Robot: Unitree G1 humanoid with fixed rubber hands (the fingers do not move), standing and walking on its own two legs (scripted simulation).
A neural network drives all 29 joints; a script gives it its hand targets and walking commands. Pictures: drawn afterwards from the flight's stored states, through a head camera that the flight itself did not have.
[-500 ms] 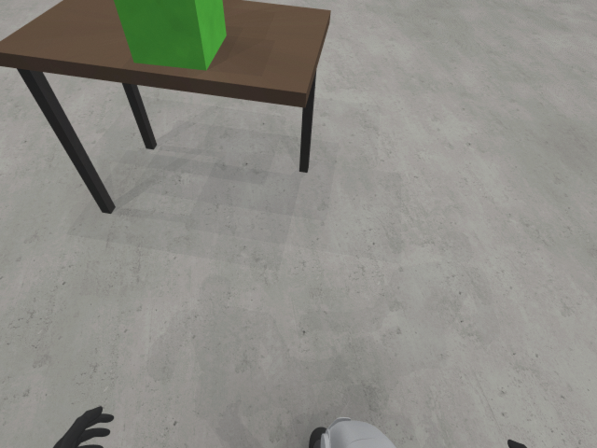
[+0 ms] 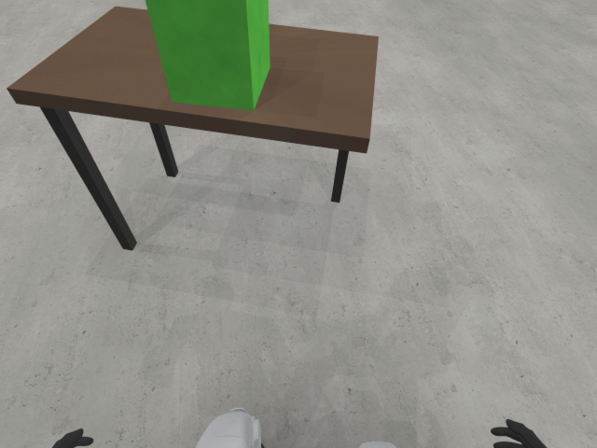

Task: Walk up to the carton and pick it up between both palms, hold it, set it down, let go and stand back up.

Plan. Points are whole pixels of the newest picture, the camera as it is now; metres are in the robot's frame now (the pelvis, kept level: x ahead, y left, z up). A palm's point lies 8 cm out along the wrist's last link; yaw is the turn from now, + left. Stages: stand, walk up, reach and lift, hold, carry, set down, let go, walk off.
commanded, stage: walk up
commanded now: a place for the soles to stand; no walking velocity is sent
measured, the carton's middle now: (217, 32) +0.93 +0.17 +0.10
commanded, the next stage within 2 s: none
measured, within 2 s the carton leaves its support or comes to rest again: neither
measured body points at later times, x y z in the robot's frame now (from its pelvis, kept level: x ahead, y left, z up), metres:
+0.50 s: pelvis +0.16 +0.05 +0.03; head +0.17 +0.04 +0.48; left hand +0.24 +0.37 -0.05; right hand +0.24 -0.26 -0.05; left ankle +0.10 +0.09 -0.69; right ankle +0.26 -0.09 -0.66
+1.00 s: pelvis +0.28 +0.14 +0.00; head +0.29 +0.12 +0.45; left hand +0.36 +0.47 -0.06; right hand +0.38 -0.18 -0.08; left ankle +0.39 +0.26 -0.67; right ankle +0.29 -0.07 -0.69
